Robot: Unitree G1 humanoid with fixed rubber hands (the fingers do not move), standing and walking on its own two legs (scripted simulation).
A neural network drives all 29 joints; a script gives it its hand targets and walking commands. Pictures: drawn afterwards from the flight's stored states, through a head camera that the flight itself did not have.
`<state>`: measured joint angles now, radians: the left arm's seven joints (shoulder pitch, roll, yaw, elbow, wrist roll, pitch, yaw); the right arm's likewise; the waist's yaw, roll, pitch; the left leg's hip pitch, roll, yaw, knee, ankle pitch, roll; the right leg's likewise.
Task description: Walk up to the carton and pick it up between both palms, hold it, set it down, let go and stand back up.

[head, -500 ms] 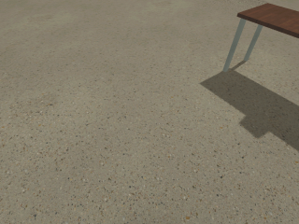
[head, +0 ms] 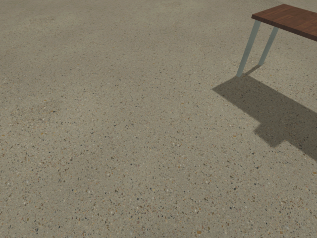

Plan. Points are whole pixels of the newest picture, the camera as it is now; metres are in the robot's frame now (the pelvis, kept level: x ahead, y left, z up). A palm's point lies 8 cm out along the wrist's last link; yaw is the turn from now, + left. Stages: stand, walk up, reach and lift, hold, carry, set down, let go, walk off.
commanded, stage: stand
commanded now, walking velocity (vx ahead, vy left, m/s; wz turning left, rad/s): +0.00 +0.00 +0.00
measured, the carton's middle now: out of the picture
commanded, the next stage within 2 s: walk up in 0.34 s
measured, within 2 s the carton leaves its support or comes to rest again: neither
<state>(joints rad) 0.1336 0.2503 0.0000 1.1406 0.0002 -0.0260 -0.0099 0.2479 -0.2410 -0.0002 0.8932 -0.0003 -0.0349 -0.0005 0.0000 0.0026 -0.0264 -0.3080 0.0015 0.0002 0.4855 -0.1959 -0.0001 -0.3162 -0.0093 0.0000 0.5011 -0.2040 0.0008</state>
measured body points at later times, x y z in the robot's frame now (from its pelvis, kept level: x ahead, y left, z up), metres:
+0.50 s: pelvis +0.00 +0.00 +0.00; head +0.01 +0.00 +0.45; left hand +0.07 +0.26 -0.14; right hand +0.08 -0.25 -0.13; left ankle +0.04 +0.12 -0.74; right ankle +0.04 -0.12 -0.74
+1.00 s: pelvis +0.07 -0.08 -0.01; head +0.06 -0.11 +0.44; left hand +0.17 +0.21 -0.11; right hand +0.14 -0.41 -0.12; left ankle +0.05 +0.07 -0.69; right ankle +0.02 -0.17 -0.74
